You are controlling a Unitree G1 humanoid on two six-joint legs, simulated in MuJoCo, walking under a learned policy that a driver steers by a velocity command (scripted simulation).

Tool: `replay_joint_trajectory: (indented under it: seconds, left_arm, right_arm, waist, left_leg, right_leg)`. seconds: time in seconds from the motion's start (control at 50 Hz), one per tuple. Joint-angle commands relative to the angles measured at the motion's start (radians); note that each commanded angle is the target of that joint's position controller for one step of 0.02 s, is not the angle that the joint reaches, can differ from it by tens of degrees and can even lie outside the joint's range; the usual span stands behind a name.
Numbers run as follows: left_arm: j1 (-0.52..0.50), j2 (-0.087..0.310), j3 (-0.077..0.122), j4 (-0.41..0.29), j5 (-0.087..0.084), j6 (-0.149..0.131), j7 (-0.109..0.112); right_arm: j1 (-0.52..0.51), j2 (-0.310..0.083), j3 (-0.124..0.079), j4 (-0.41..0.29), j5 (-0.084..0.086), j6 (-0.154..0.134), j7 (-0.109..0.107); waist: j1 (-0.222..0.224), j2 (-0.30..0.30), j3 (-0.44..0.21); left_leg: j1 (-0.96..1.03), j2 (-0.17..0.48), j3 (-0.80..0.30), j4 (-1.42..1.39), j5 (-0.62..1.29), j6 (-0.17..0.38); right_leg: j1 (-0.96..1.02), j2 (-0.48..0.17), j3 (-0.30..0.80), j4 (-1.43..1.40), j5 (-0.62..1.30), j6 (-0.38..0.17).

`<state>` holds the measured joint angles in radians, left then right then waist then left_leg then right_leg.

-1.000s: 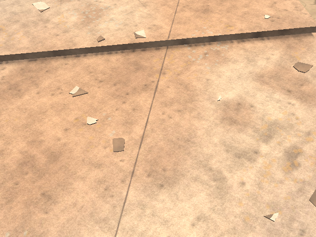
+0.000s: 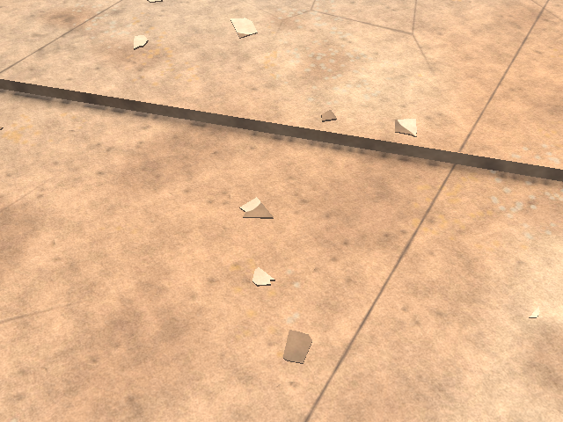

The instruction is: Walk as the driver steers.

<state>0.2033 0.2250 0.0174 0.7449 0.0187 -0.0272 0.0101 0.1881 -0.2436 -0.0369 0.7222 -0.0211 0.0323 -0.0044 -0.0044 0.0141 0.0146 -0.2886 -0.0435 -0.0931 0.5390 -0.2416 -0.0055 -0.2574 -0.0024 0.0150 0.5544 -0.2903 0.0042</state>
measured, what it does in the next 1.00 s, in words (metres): stands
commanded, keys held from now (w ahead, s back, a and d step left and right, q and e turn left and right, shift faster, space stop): no key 1.00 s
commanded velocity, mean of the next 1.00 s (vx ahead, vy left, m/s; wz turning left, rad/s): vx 0.00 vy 0.00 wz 0.02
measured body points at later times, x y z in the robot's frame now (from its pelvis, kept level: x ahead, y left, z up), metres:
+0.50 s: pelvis +0.02 -0.01 +0.00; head +0.03 -0.01 +0.45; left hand +0.13 +0.24 -0.12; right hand +0.13 -0.27 -0.13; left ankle +0.03 +0.12 -0.73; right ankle +0.00 -0.12 -0.73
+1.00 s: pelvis +0.02 -0.03 +0.01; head +0.03 -0.03 +0.46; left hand +0.07 +0.23 -0.14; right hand +0.06 -0.28 -0.14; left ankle +0.03 +0.12 -0.73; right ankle +0.00 -0.12 -0.73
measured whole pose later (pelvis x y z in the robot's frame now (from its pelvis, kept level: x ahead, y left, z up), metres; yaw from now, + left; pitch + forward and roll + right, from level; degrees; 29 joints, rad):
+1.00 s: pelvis +0.02 -0.03 +0.01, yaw +0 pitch -2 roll +0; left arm 0.24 0.22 0.01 1.01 0.00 -0.02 0.02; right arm 0.20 -0.22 -0.05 1.08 0.00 0.02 -0.05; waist 0.00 0.00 0.04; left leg -0.19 0.00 -0.11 0.45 -0.23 -0.04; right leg -0.16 0.04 0.00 0.47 -0.27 -0.04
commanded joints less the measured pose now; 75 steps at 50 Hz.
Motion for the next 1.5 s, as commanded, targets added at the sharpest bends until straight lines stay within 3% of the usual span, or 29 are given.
replay_joint_trajectory:
  seconds: [0.02, 0.12, 0.36, 0.66, 0.94, 1.5]
  left_arm:
    - [-0.005, 0.132, 0.034, -0.061, -0.006, -0.013, 0.006]
    - [-0.011, 0.116, 0.031, -0.054, -0.007, -0.008, 0.002]
    - [-0.009, 0.107, 0.03, 0.007, -0.01, -0.009, -0.001]
    - [0.021, 0.108, 0.027, 0.135, -0.014, -0.009, 0.008]
    - [0.057, 0.104, 0.018, 0.227, -0.017, -0.002, 0.014]
    - [0.127, 0.077, 0.004, 0.299, -0.02, 0.007, 0.016]
  right_arm:
    - [-0.026, -0.093, -0.029, -0.053, 0.002, -0.023, -0.005]
    - [-0.015, -0.088, -0.031, -0.028, 0.008, -0.026, -0.013]
    - [-0.003, -0.088, -0.035, 0.044, 0.012, -0.018, -0.034]
    - [0.002, -0.081, -0.037, 0.199, 0.016, -0.018, -0.047]
    - [0.028, -0.075, -0.026, 0.319, 0.018, -0.024, -0.052]
    - [0.087, -0.055, 0.0, 0.392, 0.022, -0.028, -0.055]
  waist:
    - [0.01, -0.02, -0.043]
    - [0.011, 0.005, -0.057]
    - [0.003, -0.012, -0.031]
    - [0.003, -0.015, 0.004]
    - [0.006, -0.018, 0.023]
    - [0.01, -0.014, 0.037]
  left_leg:
    - [0.037, 0.056, -0.055, -0.061, 0.13, 0.027]
    - [0.059, 0.062, -0.061, -0.053, 0.178, 0.023]
    - [0.105, 0.067, -0.06, -0.059, 0.203, 0.014]
    - [0.126, 0.059, -0.037, -0.101, 0.175, -0.004]
    - [0.111, 0.056, -0.016, -0.13, 0.152, -0.012]
    - [0.088, 0.056, 0.004, -0.141, 0.144, -0.015]
  right_leg:
    - [0.007, -0.072, 0.075, -0.104, 0.112, -0.037]
    - [0.029, -0.056, 0.058, -0.085, 0.164, -0.038]
    - [0.021, -0.042, 0.048, -0.112, 0.162, -0.033]
    - [0.029, -0.039, 0.053, -0.173, 0.12, -0.043]
    - [0.045, -0.033, 0.055, -0.202, 0.115, -0.052]
    - [0.056, -0.021, 0.047, -0.204, 0.149, -0.055]
Next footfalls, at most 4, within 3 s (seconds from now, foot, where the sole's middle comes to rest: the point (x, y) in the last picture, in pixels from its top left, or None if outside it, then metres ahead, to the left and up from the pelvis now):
2.86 right None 0.50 -0.09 -0.77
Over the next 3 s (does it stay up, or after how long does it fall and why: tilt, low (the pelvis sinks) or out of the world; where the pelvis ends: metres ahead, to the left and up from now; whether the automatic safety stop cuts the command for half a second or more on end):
stays up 0.40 0.00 0.00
